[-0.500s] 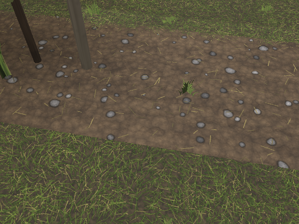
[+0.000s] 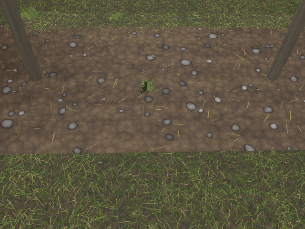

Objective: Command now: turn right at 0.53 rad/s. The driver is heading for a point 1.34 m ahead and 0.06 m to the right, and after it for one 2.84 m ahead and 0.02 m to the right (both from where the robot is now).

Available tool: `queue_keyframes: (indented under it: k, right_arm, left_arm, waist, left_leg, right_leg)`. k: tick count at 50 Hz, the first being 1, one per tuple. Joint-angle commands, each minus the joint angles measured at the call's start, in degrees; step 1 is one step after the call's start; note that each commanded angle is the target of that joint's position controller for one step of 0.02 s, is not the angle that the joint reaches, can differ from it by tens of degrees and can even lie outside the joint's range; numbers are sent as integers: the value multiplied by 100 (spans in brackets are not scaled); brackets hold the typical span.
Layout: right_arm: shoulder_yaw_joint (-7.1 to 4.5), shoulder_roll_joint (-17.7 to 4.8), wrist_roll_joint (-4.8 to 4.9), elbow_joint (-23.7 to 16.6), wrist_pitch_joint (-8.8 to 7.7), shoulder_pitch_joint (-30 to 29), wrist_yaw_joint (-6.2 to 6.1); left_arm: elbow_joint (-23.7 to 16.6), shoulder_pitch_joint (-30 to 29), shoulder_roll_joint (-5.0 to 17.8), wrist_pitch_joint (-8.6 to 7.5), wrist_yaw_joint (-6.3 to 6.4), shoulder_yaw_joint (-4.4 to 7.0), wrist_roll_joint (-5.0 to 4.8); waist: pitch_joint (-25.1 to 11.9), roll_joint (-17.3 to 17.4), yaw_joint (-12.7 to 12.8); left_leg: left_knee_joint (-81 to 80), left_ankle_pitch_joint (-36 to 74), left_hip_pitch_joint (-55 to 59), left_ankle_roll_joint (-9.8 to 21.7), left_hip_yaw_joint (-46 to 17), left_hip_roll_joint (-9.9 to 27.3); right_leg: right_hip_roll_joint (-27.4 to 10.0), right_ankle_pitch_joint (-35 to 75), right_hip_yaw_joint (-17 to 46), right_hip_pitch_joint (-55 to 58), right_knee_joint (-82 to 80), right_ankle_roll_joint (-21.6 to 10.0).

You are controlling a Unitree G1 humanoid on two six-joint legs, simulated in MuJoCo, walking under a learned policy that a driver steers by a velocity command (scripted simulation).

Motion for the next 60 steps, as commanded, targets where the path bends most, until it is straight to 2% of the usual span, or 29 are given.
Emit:
queue_keyframes:
  k: [1,7,14,16,17,18,19,21,22,25,29,31,33,35,37,41,42,43,44,46,48,50,52,53,55,57,58,59,60]
  right_arm:
    - [-366,-1075,7,-316,-61,499,7]
    - [-533,-1280,-39,-374,-109,315,57]
    - [-596,-1440,-2,-365,41,-284,8]
    - [-363,-1006,-48,-144,167,-290,165]
    - [-173,-352,-86,-190,188,170,244]
    - [-139,-416,-20,-503,49,177,178]
    - [-140,-612,-41,-372,-55,-147,204]
    - [-251,-1010,-4,-147,-66,-168,160]
    - [-209,-933,-30,-58,-54,-38,174]
    - [-67,-673,-55,232,19,479,455]
    - [79,-420,26,478,66,858,792]
    - [-13,-683,79,335,19,539,728]
    - [-52,-933,98,-42,-80,-192,504]
    - [83,-649,151,-101,-191,-389,365]
    - [151,-411,76,-53,-279,-246,332]
    - [32,-507,-4,185,-440,454,459]
    - [-61,-739,-62,308,-503,875,451]
    - [-203,-1187,-41,395,-530,1467,407]
    - [-236,-1146,-71,517,-511,2046,451]
    - [-136,-656,-107,679,-451,1966,520]
    - [-57,-453,-76,529,-322,1344,489]
    - [-116,-612,28,394,-273,1048,469]
    - [-231,-953,-42,342,-236,851,487]
    - [-226,-969,-284,211,-212,591,456]
    - [-285,-1234,-266,-168,-322,-242,507]
    - [-346,-1402,-236,-792,-478,-1674,724]
    - [-205,-754,-158,-936,-535,-1925,849]
    - [68,243,-64,-694,-464,-1190,963]
    - [29,279,68,-588,-273,57,861]
  left_arm:
    - [-415,124,267,58,-108,43,-42]
    - [-523,154,413,139,-122,-2,105]
    - [-470,259,469,7,-195,59,-104]
    - [-464,574,497,-109,-195,148,-244]
    - [-570,851,1027,-182,-73,288,-240]
    - [-776,1026,1696,-286,1,487,-183]
    - [-673,1076,1445,-402,79,489,-45]
    - [-707,730,802,-396,57,313,-224]
    - [-800,466,604,-346,12,207,-329]
    - [-1178,-213,602,-216,-61,106,-227]
    - [-1114,-180,571,-96,-227,0,-237]
    - [-1003,198,732,10,-253,50,-320]
    - [-739,869,1055,-25,-99,202,-243]
    - [-658,956,585,-138,56,14,-191]
    - [-667,644,420,-154,196,-80,-144]
    - [-865,-122,660,-42,312,-59,62]
    - [-967,-274,589,-47,312,-67,145]
    - [-1172,-493,349,-89,237,-139,191]
    - [-1158,-536,212,-160,147,-200,150]
    - [-993,-447,176,-262,188,-195,149]
    - [-918,-348,250,-277,199,-166,235]
    - [-943,-477,216,-208,231,-173,112]
    - [-963,-500,-81,-76,135,-302,88]
    - [-804,33,-67,-63,43,-333,245]
    - [-546,1364,342,-96,82,-147,211]
    - [205,3941,682,-141,302,85,121]
    - [557,4834,659,-157,411,97,114]
    - [422,3994,460,-205,358,-88,103]
    - [-159,2029,970,-269,86,-99,74]
  waist:
    - [-457,572,-142]
    - [-400,728,-131]
    - [-412,736,32]
    - [-635,524,286]
    - [-1180,-537,122]
    - [-1141,-851,234]
    - [-689,-300,456]
    - [-499,-511,295]
    - [-439,-550,72]
    - [-475,-323,-352]
    - [-358,-156,-258]
    - [-6,-174,116]
    - [181,-664,658]
    - [96,-730,765]
    - [-33,-538,567]
    - [-56,-78,-33]
    - [-197,414,-266]
    - [-459,1240,-578]
    - [-316,929,-923]
    - [77,270,-686]
    - [66,321,-293]
    - [-96,387,-142]
    - [-140,454,-21]
    - [-263,457,123]
    - [-257,410,813]
    - [-314,-193,2158]
    - [-417,-876,2464]
    - [-318,-182,1359]
    - [-85,-181,29]
  left_leg:
    - [-93,2936,1486,1388,-764,1661]
    - [-217,2613,1098,1442,-578,1977]
    - [193,927,793,817,-408,1895]
    - [788,174,-190,331,-207,1634]
    - [1988,-1624,-937,-335,513,928]
    - [3078,-3198,-2268,-653,51,256]
    - [3436,-3252,-2845,-652,-668,327]
    - [4142,-2741,-2865,-718,-821,482]
    - [4286,-2535,-2545,-745,-916,508]
    - [4510,-1359,-1505,-822,-879,469]
    - [3373,-841,-756,-990,-674,505]
    - [2648,-951,-1145,-840,-389,258]
    - [2482,-1532,-2558,-419,-591,186]
    - [2479,-1474,-3134,34,-846,253]
    - [2322,-1475,-2636,311,-631,127]
    - [1596,-1107,-451,635,-473,-169]
    - [1339,-457,210,978,-1450,217]
    - [812,761,1624,1793,-3511,1114]
    - [530,1141,2513,2115,-4204,1640]
    - [714,843,2304,1742,-3685,1501]
    - [824,2031,1496,1602,-3059,1206]
    - [727,2822,773,1463,-2595,861]
    - [912,3216,-394,1275,-2076,433]
    - [1350,3311,-1291,1179,-1853,311]
    - [1948,4242,-2940,972,-1749,8]
    - [4215,4377,-4507,606,-1985,-210]
    - [6831,1122,-4431,253,-1806,-676]
    - [7697,-2262,-4868,-73,-1470,-1032]
    - [7587,-2440,-4754,-102,-2112,-943]
  right_leg:
    - [-292,165,79,-694,-725,193]
    - [-443,-156,-329,155,-1893,-131]
    - [-123,947,-548,1280,-4039,-594]
    - [-28,2370,-502,2721,-4673,-969]
    - [-1002,5202,520,3843,-4430,-1671]
    - [-2096,5395,2025,4156,-4482,-2819]
    - [-2059,4435,1873,3869,-4663,-2767]
    - [-1655,3669,1221,3254,-4788,-2236]
    - [-1573,3909,1057,2766,-4794,-2053]
    - [-1165,4079,476,1515,-4719,-1799]
    - [-953,2675,428,1119,-4151,-1464]
    - [-1080,-110,916,1355,-4264,-1585]
    - [-1791,-1936,2246,2481,-4703,-2152]
    - [-2138,-2093,2815,3089,-4746,-2296]
    - [-2005,-1965,2385,2858,-4749,-2168]
    - [-1139,-1272,534,1616,-4050,-1657]
    - [-692,-634,86,1119,-2934,-1363]
    - [159,-700,-280,-396,-1186,-742]
    - [199,-1556,348,-1890,-153,-601]
    - [-104,-1148,597,-2479,537,-465]
    - [-290,-693,337,-2068,216,-322]
    - [-330,-267,61,-1300,-528,-87]
    - [-118,173,-378,-165,-933,5]
    - [-23,1160,-417,715,-317,-166]
    - [416,1162,-807,2586,-330,-226]
    - [629,1357,-753,4760,-1137,-305]
    - [-173,2130,6,4676,-2653,-975]
    - [-1423,3811,1607,4302,-3525,-2003]
    - [-2550,4728,3522,2637,-4155,-3203]
Keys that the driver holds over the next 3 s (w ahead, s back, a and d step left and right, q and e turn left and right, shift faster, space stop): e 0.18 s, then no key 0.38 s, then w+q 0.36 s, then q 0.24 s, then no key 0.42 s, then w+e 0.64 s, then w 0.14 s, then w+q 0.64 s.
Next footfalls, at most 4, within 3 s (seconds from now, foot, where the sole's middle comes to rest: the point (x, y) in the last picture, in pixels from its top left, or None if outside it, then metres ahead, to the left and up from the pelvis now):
0.32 right None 0.01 -0.17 -0.79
0.76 left None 0.04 0.03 -0.79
1.16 right None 0.19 -0.16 -0.79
1.56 left None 0.36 0.16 -0.98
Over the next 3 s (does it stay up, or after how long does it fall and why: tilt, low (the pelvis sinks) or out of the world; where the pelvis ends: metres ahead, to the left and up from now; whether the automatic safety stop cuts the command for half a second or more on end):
stays up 0.93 -0.15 -0.20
